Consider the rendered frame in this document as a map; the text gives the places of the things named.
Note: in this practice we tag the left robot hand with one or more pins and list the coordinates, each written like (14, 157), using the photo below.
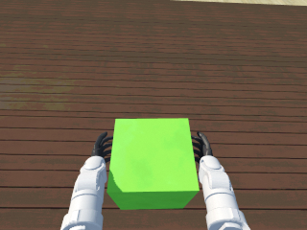
(100, 146)

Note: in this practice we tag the left robot forearm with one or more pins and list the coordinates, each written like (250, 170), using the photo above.
(85, 211)

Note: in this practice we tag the right robot forearm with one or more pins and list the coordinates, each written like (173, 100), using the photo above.
(222, 209)

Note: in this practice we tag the right robot hand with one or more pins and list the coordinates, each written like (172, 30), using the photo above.
(203, 146)

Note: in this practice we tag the carton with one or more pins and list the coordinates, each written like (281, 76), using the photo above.
(152, 164)

